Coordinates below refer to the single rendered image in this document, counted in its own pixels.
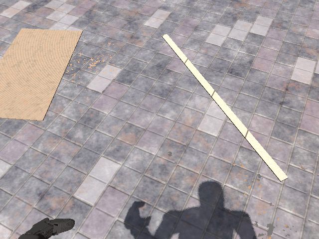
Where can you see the left robot hand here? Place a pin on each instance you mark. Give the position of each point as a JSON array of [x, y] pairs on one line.
[[46, 228]]

